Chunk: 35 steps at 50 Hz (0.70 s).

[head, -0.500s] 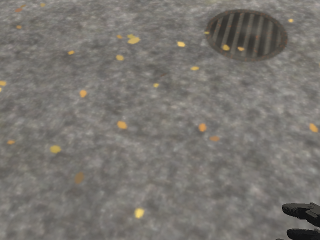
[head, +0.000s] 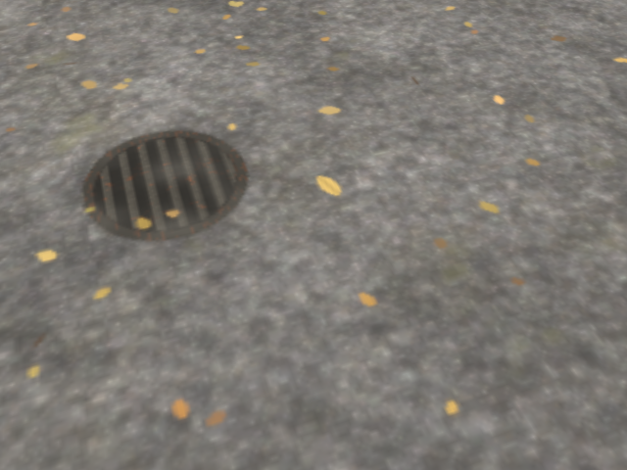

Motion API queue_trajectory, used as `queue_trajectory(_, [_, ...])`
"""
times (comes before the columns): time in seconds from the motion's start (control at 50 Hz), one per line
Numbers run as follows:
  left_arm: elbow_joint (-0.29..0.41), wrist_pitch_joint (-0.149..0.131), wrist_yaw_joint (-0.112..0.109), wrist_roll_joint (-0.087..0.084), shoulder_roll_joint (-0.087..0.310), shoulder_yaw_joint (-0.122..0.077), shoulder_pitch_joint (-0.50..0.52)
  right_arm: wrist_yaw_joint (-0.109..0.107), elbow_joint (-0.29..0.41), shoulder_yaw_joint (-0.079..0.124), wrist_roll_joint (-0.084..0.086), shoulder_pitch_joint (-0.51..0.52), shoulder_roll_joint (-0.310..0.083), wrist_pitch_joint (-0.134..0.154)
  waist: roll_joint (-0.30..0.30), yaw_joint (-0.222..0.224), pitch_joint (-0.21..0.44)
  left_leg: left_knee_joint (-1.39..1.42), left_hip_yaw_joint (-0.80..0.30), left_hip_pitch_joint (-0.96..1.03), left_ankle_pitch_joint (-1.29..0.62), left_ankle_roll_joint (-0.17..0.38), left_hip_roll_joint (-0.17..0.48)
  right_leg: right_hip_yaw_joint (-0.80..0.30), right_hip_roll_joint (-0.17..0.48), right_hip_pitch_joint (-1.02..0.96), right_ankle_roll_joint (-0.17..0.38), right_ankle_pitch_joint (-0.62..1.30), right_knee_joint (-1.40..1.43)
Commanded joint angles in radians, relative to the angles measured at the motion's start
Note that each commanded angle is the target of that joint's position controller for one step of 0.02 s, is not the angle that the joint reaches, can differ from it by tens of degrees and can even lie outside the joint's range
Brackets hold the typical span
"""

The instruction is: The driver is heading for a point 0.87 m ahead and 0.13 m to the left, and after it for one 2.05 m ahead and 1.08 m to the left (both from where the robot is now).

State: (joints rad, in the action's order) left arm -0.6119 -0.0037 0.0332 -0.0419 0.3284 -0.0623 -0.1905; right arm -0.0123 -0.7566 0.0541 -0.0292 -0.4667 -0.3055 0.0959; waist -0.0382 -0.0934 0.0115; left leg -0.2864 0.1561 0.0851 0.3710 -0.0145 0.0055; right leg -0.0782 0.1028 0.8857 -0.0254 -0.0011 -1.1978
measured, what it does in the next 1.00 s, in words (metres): walks ahead, turning left: right foot, then left foot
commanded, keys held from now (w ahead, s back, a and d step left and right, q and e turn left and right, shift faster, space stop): w+e+shift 0.18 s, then w+q+shift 0.82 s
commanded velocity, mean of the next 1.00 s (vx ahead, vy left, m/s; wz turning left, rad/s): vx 0.97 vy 0.00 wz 0.18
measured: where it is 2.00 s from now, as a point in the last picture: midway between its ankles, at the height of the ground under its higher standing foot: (297, 194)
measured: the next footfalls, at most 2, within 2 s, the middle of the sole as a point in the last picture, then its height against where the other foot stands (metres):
right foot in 0.20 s outside the picture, level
left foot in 0.66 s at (337, 356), level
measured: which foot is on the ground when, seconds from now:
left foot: down 0.00-0.20, up 0.22-0.64, down 0.66-1.00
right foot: up 0.00-0.18, down 0.20-0.64, up 0.66-1.00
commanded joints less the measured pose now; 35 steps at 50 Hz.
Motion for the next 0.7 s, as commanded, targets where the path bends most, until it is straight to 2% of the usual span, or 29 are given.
queue_trajectory(0.02, [0.109,-0.027,0.029,-0.003,0.026,0.003,0.198,-0.001,0.041,0.023,0.001,0.029,-0.123,0.011,0.105,-0.014,-0.2,0.162,-0.076,-0.026,-0.238,0.088,0.242,0.066,0.009,0.127,0.027,0.039,0.136])
queue_trajectory(0.06, [0.127,-0.038,0.053,-0.005,-0.004,0.018,0.264,-0.003,0.014,0.025,0.011,-0.001,-0.138,-0.001,0.087,-0.031,-0.229,0.159,-0.021,0.036,-0.338,0.075,0.257,0.126,0.007,0.108,0.061,0.013,0.251])
queue_trajectory(0.08, [0.136,-0.042,0.062,-0.007,-0.014,0.024,0.278,-0.005,0.008,0.027,0.013,0.009,-0.155,-0.008,0.093,-0.018,-0.232,0.138,0.019,0.048,-0.506,0.066,0.258,0.165,-0.009,0.056,0.085,-0.019,0.312])
queue_trajectory(0.1, [0.138,-0.043,0.067,-0.009,-0.01,0.023,0.267,-0.009,0.01,0.031,0.012,0.043,-0.18,-0.016,0.114,0.016,-0.209,0.093,0.073,0.026,-0.803,0.055,0.247,0.221,-0.049,-0.065,0.112,-0.056,0.371])
queue_trajectory(0.12, [0.137,-0.041,0.065,-0.008,0.012,0.014,0.247,-0.015,0.006,0.037,0.014,0.038,-0.211,-0.023,0.158,0.046,-0.159,0.021,0.091,0.035,-1.166,0.057,0.253,0.276,-0.107,-0.184,0.134,-0.1,0.376])
queue_trajectory(0.14, [0.13,-0.037,0.059,-0.01,0.046,-0.003,0.176,-0.022,0.002,0.044,0.017,0.039,-0.242,-0.031,0.208,0.106,-0.097,-0.102,0.098,0.049,-1.447,0.061,0.269,0.3,-0.158,-0.303,0.157,-0.166,0.37])
queue_trajectory(0.16, [0.096,-0.03,0.054,-0.014,0.108,-0.034,0.01,-0.024,0.008,0.052,0.018,0.063,-0.267,-0.038,0.239,0.205,-0.005,-0.311,0.096,-0.003,-1.589,0.071,0.284,0.297,-0.196,-0.524,0.191,-0.217,0.376])
queue_trajectory(0.18, [0.025,-0.019,0.04,-0.014,0.205,-0.086,-0.26,-0.022,0.032,0.052,0.027,0.112,-0.263,-0.029,0.209,0.341,0.121,-0.6,0.079,-0.195,-1.499,0.062,0.261,0.223,-0.208,-0.922,0.251,-0.148,0.48])
queue_trajectory(0.2, [-0.036,-0.004,0.013,-0.018,0.222,-0.089,-0.35,-0.017,0.035,0.014,0.016,0.054,-0.135,-0.003,0.003,0.305,0.145,-0.952,0.025,-0.538,-0.401,0.039,0.148,-0.038,-0.074,-1.247,0.284,-0.194,0.516])
queue_trajectory(0.22, [0.004,-0.028,0.006,0.006,0.275,-0.08,-0.282,-0.002,0.112,-0.035,0.04,-0.052,-0.023,0.045,-0.261,0.159,0.361,-1.283,-0.158,-0.847,0.166,0.026,-0.023,-0.716,0.196,-1.472,0.493,-0.598,0.757])
queue_trajectory(0.24, [-0.015,-0.042,0.006,0.022,0.156,-0.061,-0.344,0.001,0.101,-0.009,0.084,0.094,-0.151,0.077,-0.061,0.275,0.387,-1.275,-0.3,-0.89,0.041,0.062,0.03,-0.776,0.216,-1.411,0.421,-0.725,0.922])
queue_trajectory(0.26, [-0.039,-0.059,0.005,0.035,0.145,-0.052,-0.32,-0.004,0.138,-0.009,0.121,0.187,-0.139,0.08,-0.011,0.249,0.186,-1.235,-0.275,-0.931,-0.007,0.077,0.059,-0.67,0.217,-1.229,0.373,-0.657,0.961])
queue_trajectory(0.28, [-0.043,-0.076,0.008,0.039,0.124,-0.04,-0.231,-0.012,0.129,-0.018,0.108,0.209,-0.109,0.075,0.109,0.188,0.072,-1.165,-0.272,-0.886,-0.053,0.081,0.113,-0.545,0.193,-1.023,0.339,-0.536,0.965])
queue_trajectory(0.3, [-0.043,-0.086,0.009,0.053,0.061,-0.02,-0.142,-0.012,0.099,-0.013,0.089,0.182,-0.097,0.054,0.112,0.13,0.01,-1.113,-0.272,-0.827,-0.11,0.08,0.155,-0.394,0.136,-0.875,0.307,-0.455,0.958])
queue_trajectory(0.32, [-0.04,-0.093,0.008,0.071,0.027,-0.009,-0.097,0.001,0.072,-0.01,0.093,0.112,-0.089,0.025,0.03,0.079,-0.02,-1.101,-0.284,-0.763,-0.163,0.074,0.186,-0.284,0.111,-0.752,0.291,-0.386,0.967])
queue_trajectory(0.34, [-0.053,-0.1,0.01,0.064,-0.005,-0.004,-0.08,0.007,0.049,-0.008,0.09,0.089,-0.076,-0.002,0.008,0.064,-0.046,-1.085,-0.282,-0.745,-0.18,0.066,0.2,-0.193,0.078,-0.679,0.27,-0.315,0.976])
queue_trajectory(0.36, [-0.069,-0.108,0.011,0.056,-0.015,-0.001,-0.082,0.01,0.039,-0.007,0.091,0.089,-0.059,-0.026,0.002,0.057,-0.075,-1.069,-0.289,-0.758,-0.196,0.055,0.198,-0.1,0.059,-0.627,0.241,-0.245,0.984])
queue_trajectory(0.4, [-0.086,-0.127,0.008,0.056,0.005,-0.007,-0.088,0.01,0.062,-0.012,0.08,0.167,-0.036,-0.046,0.005,0.068,-0.132,-0.976,-0.283,-0.8,-0.297,0.037,0.173,0.053,0.017,-0.559,0.176,-0.085,1.031])
queue_trajectory(0.44, [-0.094,-0.14,-0.006,0.065,0.011,-0.005,-0.091,0.014,0.087,-0.012,0.07,0.244,-0.036,-0.034,-0.008,0.089,-0.158,-0.795,-0.236,-0.793,-0.453,0.022,0.129,0.17,-0.032,-0.55,0.129,0.056,1.068])
queue_trajectory(0.46, [-0.101,-0.144,-0.015,0.065,0.008,-0.001,-0.106,0.021,0.092,-0.011,0.068,0.279,-0.04,-0.023,0.008,0.105,-0.157,-0.712,-0.192,-0.783,-0.526,0.023,0.108,0.21,-0.046,-0.578,0.104,0.118,1.077])
queue_trajectory(0.52, [-0.132,-0.149,-0.044,0.06,0.045,-0.001,-0.172,0.054,0.113,-0.02,0.071,0.372,-0.008,0.006,0.039,0.147,-0.151,-0.477,-0.104,-0.729,-0.694,0.054,0.057,0.256,-0.017,-0.712,0.037,0.286,1.1])
queue_trajectory(0.56, [-0.145,-0.132,-0.063,0.064,0.084,-0.004,-0.19,0.079,0.127,-0.011,0.077,0.386,-0.026,0.017,-0.001,0.136,-0.124,-0.371,-0.038,-0.708,-0.673,0.086,-0.014,0.278,0.007,-0.877,-0.002,0.608,1.036])
queue_trajectory(0.58, [-0.146,-0.116,-0.075,0.069,0.112,-0.01,-0.193,0.088,0.133,-0.001,0.079,0.371,-0.046,0.016,-0.041,0.116,-0.085,-0.355,0.002,-0.677,-0.64,0.101,-0.051,0.285,0.027,-0.961,-0.017,0.826,0.962])
queue_trajectory(0.6, [-0.14,-0.096,-0.09,0.074,0.143,-0.02,-0.176,0.092,0.133,0.012,0.086,0.32,-0.071,0.007,-0.083,0.07,-0.041,-0.363,0.032,-0.623,-0.577,0.111,-0.082,0.291,0.051,-1.022,-0.026,1.039,0.86])
queue_trajectory(0.62, [-0.128,-0.077,-0.104,0.077,0.172,-0.032,-0.138,0.089,0.115,0.03,0.091,0.211,-0.107,-0.011,-0.127,-0.004,0.008,-0.396,0.043,-0.52,-0.477,0.128,-0.107,0.286,0.078,-1.034,-0.027,1.237,0.717])
queue_trajectory(0.64, [-0.106,-0.066,-0.106,0.084,0.188,-0.039,-0.06,0.079,0.061,0.061,0.092,-0.012,-0.175,-0.036,-0.133,-0.124,0.086,-0.441,0.004,-0.307,-0.407,0.168,-0.103,0.268,0.093,-0.969,-0.019,1.317,0.482])
queue_trajectory(0.66, [-0.073,-0.069,-0.094,0.068,0.19,-0.042,0.07,0.058,-0.011,0.083,0.085,-0.29,-0.222,-0.059,-0.061,-0.275,0.141,-0.378,-0.125,-0.002,-0.442,0.23,-0.033,0.265,0.042,-0.764,-0.007,1.104,0.064])
queue_trajectory(0.68, [-0.041,-0.105,-0.047,0.079,-0.051,0.022,0.063,0.05,-0.075,0.05,0.061,-0.316,-0.161,-0.068,0.374,-0.17,0.049,-0.45,-0.2,0.184,-0.39,0.277,-0.016,0.215,-0.186,-0.318,-0.006,-0.474,-0.467])
queue_trajectory(0.7, [0.031,-0.143,-0.022,0.009,-0.121,0.06,-0.072,0.049,0.001,0.03,0.015,-0.145,-0.128,-0.038,0.477,0.004,0.167,-0.255,-0.779,0.278,0.104,0.47,0.144,-0.012,-0.234,0.001,0.007,-0.644,-0.659])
